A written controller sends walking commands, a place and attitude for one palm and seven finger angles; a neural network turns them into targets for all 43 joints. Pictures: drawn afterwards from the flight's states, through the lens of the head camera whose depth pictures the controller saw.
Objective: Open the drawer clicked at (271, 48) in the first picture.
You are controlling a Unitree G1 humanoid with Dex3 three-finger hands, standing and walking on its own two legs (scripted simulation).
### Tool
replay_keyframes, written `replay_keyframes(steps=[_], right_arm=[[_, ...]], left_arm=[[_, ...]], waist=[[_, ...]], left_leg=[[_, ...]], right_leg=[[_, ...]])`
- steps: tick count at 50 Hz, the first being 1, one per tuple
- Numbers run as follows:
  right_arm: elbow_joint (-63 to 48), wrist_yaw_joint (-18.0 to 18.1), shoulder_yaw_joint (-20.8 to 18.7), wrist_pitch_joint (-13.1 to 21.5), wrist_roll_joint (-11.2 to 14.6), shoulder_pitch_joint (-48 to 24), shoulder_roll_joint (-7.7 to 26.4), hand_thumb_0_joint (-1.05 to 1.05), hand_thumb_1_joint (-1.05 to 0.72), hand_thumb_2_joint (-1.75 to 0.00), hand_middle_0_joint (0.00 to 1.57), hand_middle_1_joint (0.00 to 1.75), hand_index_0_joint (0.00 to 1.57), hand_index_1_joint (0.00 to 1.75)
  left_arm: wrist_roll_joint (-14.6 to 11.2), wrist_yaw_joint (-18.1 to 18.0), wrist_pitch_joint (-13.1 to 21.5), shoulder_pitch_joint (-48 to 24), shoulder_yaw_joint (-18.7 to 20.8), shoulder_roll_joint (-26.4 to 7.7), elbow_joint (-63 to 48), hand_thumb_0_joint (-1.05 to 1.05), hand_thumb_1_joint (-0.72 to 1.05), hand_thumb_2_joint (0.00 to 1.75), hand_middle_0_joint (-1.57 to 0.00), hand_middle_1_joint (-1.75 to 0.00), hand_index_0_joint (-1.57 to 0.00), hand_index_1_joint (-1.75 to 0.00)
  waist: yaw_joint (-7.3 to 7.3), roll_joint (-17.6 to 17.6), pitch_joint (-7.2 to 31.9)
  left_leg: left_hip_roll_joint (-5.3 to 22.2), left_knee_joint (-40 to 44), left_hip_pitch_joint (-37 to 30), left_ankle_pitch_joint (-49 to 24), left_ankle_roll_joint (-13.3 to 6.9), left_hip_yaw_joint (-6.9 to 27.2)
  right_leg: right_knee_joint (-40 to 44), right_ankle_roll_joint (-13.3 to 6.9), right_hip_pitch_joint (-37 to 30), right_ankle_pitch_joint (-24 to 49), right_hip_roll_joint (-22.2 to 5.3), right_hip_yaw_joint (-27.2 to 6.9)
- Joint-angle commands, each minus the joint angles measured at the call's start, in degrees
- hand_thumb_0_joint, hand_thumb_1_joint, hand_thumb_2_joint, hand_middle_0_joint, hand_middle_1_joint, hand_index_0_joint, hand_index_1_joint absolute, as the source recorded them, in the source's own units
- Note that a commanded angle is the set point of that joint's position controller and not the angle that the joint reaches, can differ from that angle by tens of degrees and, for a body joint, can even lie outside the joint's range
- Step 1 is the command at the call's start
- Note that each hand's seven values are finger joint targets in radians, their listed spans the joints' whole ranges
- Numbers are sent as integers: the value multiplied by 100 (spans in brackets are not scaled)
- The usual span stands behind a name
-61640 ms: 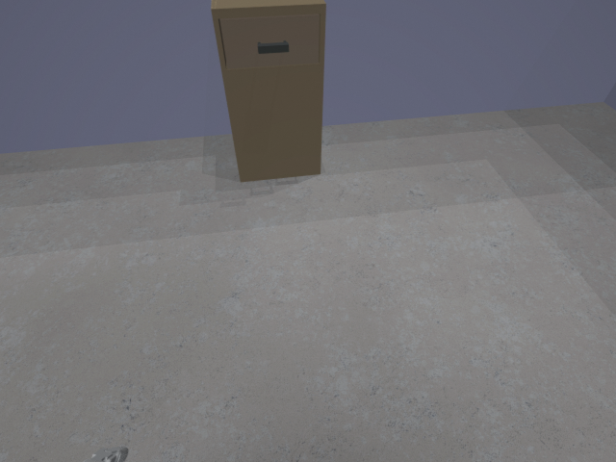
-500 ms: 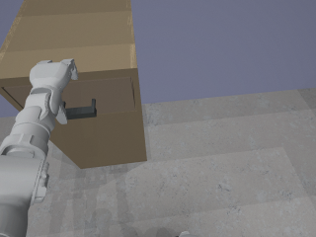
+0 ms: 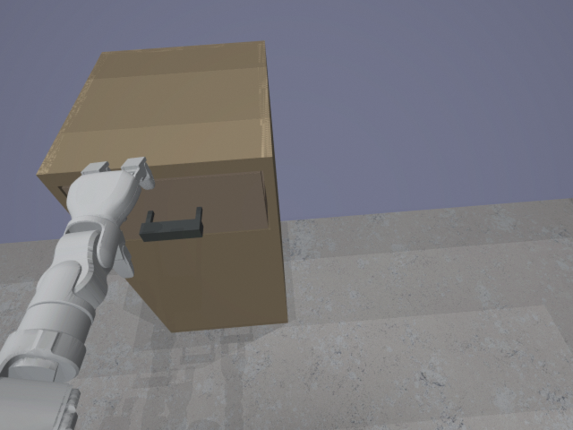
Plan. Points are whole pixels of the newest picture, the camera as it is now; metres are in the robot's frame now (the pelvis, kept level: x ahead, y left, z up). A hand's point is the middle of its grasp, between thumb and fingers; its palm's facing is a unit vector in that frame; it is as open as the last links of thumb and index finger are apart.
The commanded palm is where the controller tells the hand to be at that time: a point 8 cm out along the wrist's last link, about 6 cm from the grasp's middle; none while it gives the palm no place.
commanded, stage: draw the hand back to the body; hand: left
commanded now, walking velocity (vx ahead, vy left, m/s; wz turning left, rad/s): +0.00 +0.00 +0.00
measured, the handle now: (173, 221) +0.51 +0.25 -0.08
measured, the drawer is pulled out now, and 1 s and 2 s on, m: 0.00 0.00 0.00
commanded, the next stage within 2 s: step back with the hand held close in 1.20 s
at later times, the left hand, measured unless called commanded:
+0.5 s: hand (87, 261) +0.28 +0.22 +0.15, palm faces +0.36 -0.89 -0.27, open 12.9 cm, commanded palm +0.22 +0.26 +0.17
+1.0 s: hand (24, 391) +0.15 +0.22 +0.17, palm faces +0.42 -0.81 -0.40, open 8.6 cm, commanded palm +0.10 +0.26 +0.19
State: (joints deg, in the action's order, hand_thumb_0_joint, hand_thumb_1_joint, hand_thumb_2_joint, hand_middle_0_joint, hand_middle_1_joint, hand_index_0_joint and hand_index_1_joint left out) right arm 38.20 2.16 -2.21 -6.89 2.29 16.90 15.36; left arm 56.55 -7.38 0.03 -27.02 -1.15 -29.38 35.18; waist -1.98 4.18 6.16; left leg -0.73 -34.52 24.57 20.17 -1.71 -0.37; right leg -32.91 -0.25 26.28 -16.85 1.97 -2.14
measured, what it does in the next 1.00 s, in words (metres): stands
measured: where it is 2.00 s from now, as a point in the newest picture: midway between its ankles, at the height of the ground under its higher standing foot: outside the picture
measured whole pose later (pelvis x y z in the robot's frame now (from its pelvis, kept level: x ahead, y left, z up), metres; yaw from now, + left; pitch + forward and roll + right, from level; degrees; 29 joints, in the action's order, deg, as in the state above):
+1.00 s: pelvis -0.01 -0.03 +0.02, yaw +3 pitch -4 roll -1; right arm 37.1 5.3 0.6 7.8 -0.3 11.3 12.9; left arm -3.4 -4.9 8.2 32.5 16.4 -18.3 -25.6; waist 3.1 4.2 -0.3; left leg 0.7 -23.2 4.2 14.9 0.7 2.8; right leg -20.6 -2.3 4.6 -12.0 3.1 0.8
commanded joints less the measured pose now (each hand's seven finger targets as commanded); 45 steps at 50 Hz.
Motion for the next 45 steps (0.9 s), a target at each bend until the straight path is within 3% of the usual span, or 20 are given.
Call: replay_keyframes(steps=[1,4,6,10,11,12,13,14,16,18,20,21,26,29,34,37,45], right_arm=[[-795,126,-253,298,-3,-501,743,0,-90,-90,20,30,20,30],[-812,139,-217,338,-8,-714,701,0,-90,-90,20,30,20,30],[-871,145,-191,377,-13,-897,649,0,-90,-90,20,30,20,30],[-972,136,-124,399,-41,-1205,585,0,-90,-90,20,30,20,30],[-1434,176,103,567,162,-910,165,0,-90,-90,20,30,20,30],[-1387,229,176,725,125,-1195,319,0,-90,-90,20,30,20,30],[-1357,346,225,803,57,-1254,406,0,-90,-90,20,30,20,30],[-1287,391,275,855,-8,-1239,427,0,-90,-90,20,30,20,30],[-1217,403,322,1013,-73,-1215,379,0,-90,-90,20,30,20,30],[-1121,385,329,1099,-128,-1190,382,0,-90,-90,20,30,20,30],[-1142,362,354,1177,-163,-1230,316,0,-90,-90,20,30,20,30],[-1148,345,352,1214,-164,-1260,293,0,-90,-90,20,30,20,30],[-1180,259,315,1415,-241,-1268,265,0,-90,-90,20,30,20,30],[-1172,222,279,1503,-248,-1280,271,0,-90,-90,20,30,20,30],[-1110,252,207,1546,-246,-1354,269,0,-90,-90,20,30,20,30],[-1089,267,181,1610,-256,-1367,243,0,-90,-90,20,30,20,30],[-1125,321,121,1803,-234,-1388,188,0,-90,-90,20,30,20,30]], left_arm=[[-87,-200,35,-1630,651,-1589,-1884,0,-50,30,-30,-120,-30,-120],[-113,-161,17,-1519,645,-1578,-2321,0,-50,30,-30,-120,-30,-120],[-134,-108,-20,-1265,440,-1321,-2676,0,-50,30,-30,-120,-30,-120],[-278,42,-108,-474,513,-1313,-3277,0,-50,30,-30,-120,-30,-120],[-4397,89,106,-791,411,603,-3296,0,-47,32,-30,-118,-30,-118],[-4827,86,263,-698,624,87,-3816,0,-43,33,-29,-115,-29,-115],[-5332,82,378,-172,1241,-186,-3825,0,-40,34,-29,-113,-29,-113],[-5526,87,449,78,1496,-385,-3928,0,-36,36,-29,-111,-29,-111],[-5714,81,582,208,1690,-299,-4459,0,-29,39,-29,-107,-29,-107],[-5831,80,609,805,1888,-273,-4440,0,-22,42,-28,-102,-28,-102],[-5935,100,661,1250,1878,-53,-4659,0,-15,45,-27,-98,-27,-98],[-5959,125,684,1410,1846,39,-4848,0,-12,47,-27,-95,-27,-95],[-6004,169,822,2376,1916,133,-5710,0,6,54,-26,-84,-26,-84],[-6020,178,866,3010,1901,215,-6032,0,17,58,-25,-77,-25,-77],[-6050,155,928,3941,2160,123,-6406,0,34,66,-24,-66,-24,-66],[-6045,133,999,4401,2253,101,-6824,0,44,70,-23,-59,-23,-59],[-6045,120,1152,5568,2480,47,-7383,0,73,82,-21,-41,-21,-41]], waist=[[230,-123,1586],[272,-87,1537],[301,-43,1518],[441,38,1343],[-147,-525,583],[41,-754,769],[148,-1071,769],[278,-598,815],[305,24,835],[360,218,504],[368,-13,226],[370,108,200],[423,160,426],[426,-149,343],[457,-374,116],[471,-128,87],[525,-207,-310]], left_leg=[[-45,349,-914,-2596,-75,-29],[-60,416,-1068,-2584,-35,5],[-67,430,-1238,-2672,-15,22],[-98,527,-1379,-2764,21,51],[130,729,-2058,-2168,-57,10],[148,821,-2181,-2006,-108,81],[142,921,-2115,-2035,-97,75],[85,1032,-2108,-2277,-45,43],[97,1108,-2274,-2803,76,41],[87,1223,-2154,-2738,145,-8],[100,1359,-2031,-2630,158,-23],[102,1390,-2041,-2635,167,-49],[102,1400,-2175,-2966,169,-72],[104,1422,-2123,-2901,161,-54],[64,1443,-1985,-2382,117,-101],[40,1399,-1990,-2295,110,-114],[46,1364,-1831,-1748,113,-63]], right_leg=[[228,-130,-1219,1857,73,336],[268,-143,-1250,1764,59,348],[294,-145,-1217,1715,52,378],[388,-153,-1395,1728,37,385],[838,-150,-1531,1605,51,534],[855,-102,-1786,1556,33,399],[907,-83,-1976,1594,44,432],[913,-87,-2228,1799,9,431],[963,-101,-2368,2145,-56,437],[1124,-113,-2420,2177,-53,435],[1203,-94,-2478,2262,-69,473],[1231,-93,-2497,2270,-72,456],[1274,-68,-2706,2568,-92,437],[1300,-42,-2700,2531,-93,447],[1408,6,-2584,2152,-110,401],[1429,15,-2513,2041,-131,370],[1602,22,-2185,1270,-109,317]])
